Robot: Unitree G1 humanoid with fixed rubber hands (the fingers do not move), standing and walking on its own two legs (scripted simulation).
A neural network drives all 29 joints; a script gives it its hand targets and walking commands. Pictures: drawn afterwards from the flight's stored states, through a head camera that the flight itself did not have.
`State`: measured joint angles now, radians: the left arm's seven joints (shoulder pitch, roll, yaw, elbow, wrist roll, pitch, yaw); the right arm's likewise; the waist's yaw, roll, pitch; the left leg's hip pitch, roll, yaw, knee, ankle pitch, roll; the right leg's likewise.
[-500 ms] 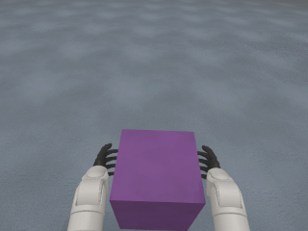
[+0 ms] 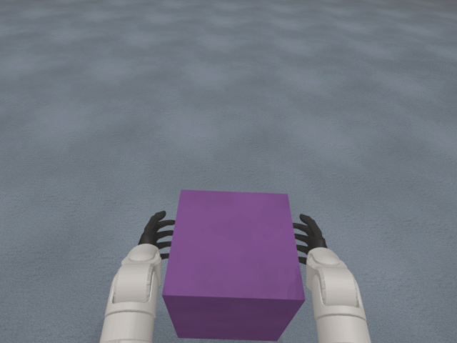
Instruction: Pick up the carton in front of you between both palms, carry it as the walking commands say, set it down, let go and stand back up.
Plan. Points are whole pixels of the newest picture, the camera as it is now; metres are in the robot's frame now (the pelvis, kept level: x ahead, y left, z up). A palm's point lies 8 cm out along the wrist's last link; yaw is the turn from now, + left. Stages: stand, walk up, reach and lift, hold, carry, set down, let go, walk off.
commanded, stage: carry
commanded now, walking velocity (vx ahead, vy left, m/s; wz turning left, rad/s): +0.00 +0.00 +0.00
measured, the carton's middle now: (230, 268) +0.30 +0.00 -0.05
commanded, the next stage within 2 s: hold in 0.54 s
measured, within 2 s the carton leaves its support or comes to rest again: neither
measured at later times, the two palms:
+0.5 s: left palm (143, 255) +0.28 +0.16 +0.04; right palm (311, 258) +0.28 -0.14 +0.04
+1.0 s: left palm (126, 275) +0.23 +0.17 +0.05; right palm (300, 247) +0.29 -0.12 +0.05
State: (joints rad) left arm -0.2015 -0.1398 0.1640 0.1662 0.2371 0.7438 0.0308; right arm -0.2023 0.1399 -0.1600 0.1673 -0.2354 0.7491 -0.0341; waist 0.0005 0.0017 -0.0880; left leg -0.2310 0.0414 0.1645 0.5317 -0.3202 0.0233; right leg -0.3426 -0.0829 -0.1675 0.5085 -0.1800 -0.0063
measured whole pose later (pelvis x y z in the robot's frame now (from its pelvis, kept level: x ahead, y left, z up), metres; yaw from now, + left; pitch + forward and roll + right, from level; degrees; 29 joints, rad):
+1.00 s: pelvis -0.02 -0.03 +0.01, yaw +11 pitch -8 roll +0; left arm -0.27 -0.15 0.23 0.30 0.28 0.70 0.01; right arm -0.27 0.15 -0.21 0.28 -0.30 0.73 -0.02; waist 0.00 0.03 0.02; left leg -0.07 -0.02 -0.06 0.43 -0.23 0.00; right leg -0.11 0.01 0.03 0.42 -0.16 0.00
